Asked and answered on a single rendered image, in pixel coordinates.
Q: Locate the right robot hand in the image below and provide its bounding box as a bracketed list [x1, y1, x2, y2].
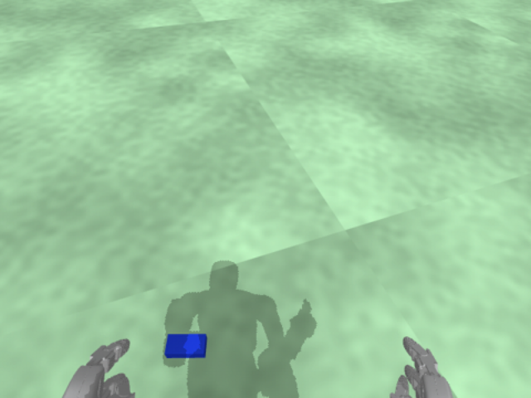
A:
[390, 337, 453, 398]

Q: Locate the left robot hand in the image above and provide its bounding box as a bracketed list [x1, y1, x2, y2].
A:
[62, 339, 135, 398]

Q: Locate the small box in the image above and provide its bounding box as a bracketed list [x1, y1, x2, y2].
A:
[164, 334, 207, 358]

